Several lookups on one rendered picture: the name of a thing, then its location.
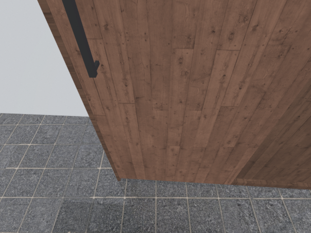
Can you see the wardrobe door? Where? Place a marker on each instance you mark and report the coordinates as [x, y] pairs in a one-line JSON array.
[[285, 153], [187, 90]]

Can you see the handle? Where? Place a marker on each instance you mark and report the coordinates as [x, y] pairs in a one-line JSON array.
[[80, 36]]

